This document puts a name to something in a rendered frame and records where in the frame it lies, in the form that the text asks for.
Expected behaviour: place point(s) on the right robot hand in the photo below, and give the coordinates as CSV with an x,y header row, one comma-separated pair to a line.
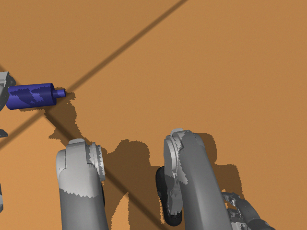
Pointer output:
x,y
243,215

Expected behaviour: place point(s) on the bottle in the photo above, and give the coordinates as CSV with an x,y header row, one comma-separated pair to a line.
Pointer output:
x,y
34,95

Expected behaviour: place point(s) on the right robot foot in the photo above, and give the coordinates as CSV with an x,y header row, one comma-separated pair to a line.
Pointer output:
x,y
172,220

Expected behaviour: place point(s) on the left robot hand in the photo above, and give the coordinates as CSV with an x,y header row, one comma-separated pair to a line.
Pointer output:
x,y
5,82

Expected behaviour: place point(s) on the right robot arm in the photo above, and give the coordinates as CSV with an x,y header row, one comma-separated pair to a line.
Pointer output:
x,y
259,224

